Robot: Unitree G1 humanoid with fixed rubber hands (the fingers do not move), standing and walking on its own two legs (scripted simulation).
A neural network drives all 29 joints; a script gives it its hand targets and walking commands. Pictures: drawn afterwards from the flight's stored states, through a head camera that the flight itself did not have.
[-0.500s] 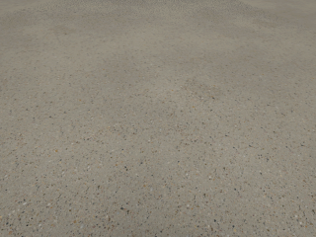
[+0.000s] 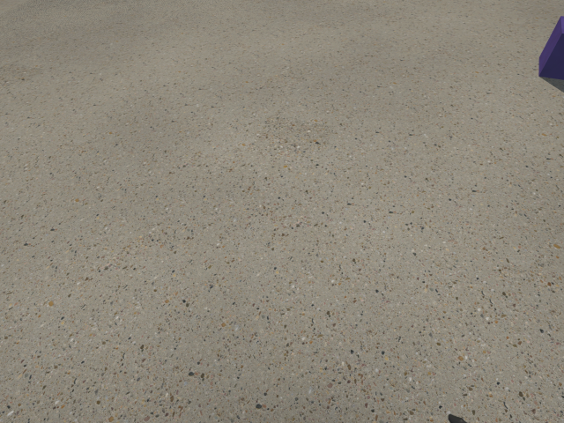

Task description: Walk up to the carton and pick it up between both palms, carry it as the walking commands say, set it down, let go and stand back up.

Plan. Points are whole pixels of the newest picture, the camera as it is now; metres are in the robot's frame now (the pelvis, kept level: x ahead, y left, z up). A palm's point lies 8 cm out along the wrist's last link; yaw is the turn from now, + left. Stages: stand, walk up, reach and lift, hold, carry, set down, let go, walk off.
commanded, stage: walk up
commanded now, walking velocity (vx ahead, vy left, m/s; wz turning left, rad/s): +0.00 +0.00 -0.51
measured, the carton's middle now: out of the picture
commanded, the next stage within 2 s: none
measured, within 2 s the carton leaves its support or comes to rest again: neither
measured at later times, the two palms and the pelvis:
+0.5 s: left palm out of the picture +0.11 +0.33 -0.14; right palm out of the picture +0.10 -0.19 -0.10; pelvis +0.00 +0.09 -0.01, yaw -12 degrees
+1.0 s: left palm (189, 323) +0.33 +0.18 -0.11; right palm out of the picture -0.03 -0.21 -0.14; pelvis +0.08 +0.03 -0.02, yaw -24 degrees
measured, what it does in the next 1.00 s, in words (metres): steps on the spot, turning right: left foot, then right foot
